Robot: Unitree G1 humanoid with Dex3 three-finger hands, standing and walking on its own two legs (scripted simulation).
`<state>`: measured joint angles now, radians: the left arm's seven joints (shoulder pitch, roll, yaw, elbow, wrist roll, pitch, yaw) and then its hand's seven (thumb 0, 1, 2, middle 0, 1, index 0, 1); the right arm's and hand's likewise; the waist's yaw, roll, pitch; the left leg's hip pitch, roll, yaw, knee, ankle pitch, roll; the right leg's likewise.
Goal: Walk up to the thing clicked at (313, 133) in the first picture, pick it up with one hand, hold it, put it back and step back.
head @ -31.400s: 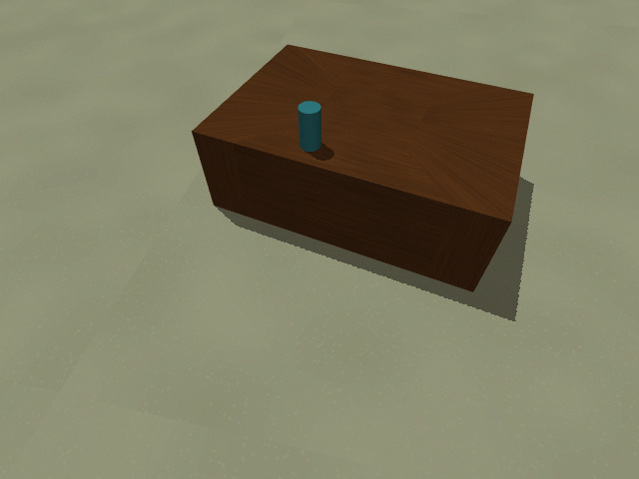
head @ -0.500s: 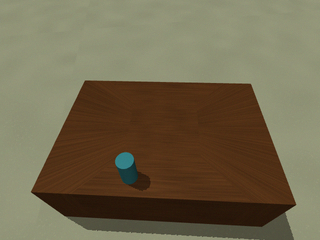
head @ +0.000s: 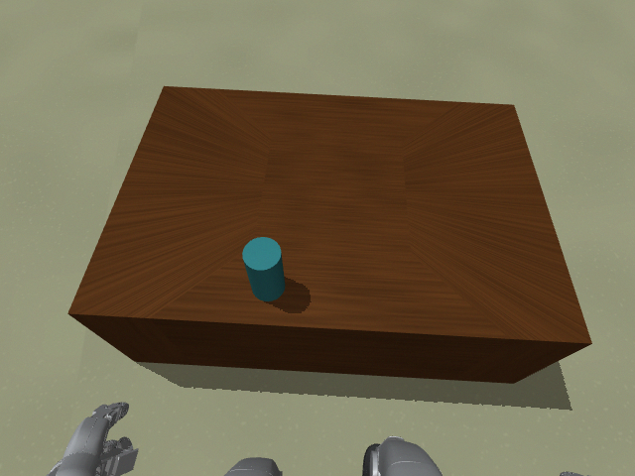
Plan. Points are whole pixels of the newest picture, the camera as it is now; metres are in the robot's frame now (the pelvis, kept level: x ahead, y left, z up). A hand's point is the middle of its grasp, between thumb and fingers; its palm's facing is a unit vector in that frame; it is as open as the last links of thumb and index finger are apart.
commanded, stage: step back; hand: left
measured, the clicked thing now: (265, 271) +0.51 +0.13 -0.29
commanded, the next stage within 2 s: none
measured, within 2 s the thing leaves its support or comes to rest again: neither
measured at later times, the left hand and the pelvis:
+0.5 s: hand out of the picture +0.02 +0.26 -0.14, palm faces -0.12 -0.91 -0.40, open 7.4 cm; pelvis -0.10 +0.00 +0.00, yaw -6 degrees
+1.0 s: hand out of the picture -0.11 +0.28 -0.14, palm faces -0.04 -0.93 -0.36, open 7.4 cm; pelvis -0.23 +0.02 +0.01, yaw -4 degrees
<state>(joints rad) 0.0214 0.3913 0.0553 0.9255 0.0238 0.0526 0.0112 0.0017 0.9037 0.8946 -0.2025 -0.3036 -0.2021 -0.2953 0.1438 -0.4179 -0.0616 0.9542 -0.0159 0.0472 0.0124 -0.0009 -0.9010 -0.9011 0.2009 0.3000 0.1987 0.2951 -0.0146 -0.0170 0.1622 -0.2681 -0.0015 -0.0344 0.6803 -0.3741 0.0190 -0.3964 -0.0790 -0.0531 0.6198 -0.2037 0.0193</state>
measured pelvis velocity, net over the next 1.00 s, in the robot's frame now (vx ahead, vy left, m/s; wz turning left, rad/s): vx -0.23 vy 0.02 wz -0.06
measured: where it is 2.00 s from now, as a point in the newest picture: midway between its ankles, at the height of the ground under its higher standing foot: outside the picture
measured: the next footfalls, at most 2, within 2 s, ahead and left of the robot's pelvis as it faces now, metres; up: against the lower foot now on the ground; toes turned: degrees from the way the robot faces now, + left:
right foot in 0.42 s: -0.07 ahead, -0.11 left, +0.00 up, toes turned -3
left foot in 0.80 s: -0.15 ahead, +0.13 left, +0.00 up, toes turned -4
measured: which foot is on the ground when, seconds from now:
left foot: down 0.00-0.44, up 0.46-0.78, down 0.80-1.00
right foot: down 0.00-0.02, up 0.04-0.40, down 0.42-0.82, up 0.84-1.00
